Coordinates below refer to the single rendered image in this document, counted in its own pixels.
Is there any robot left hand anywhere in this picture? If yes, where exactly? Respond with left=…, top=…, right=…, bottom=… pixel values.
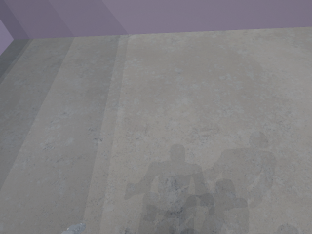
left=62, top=223, right=86, bottom=234

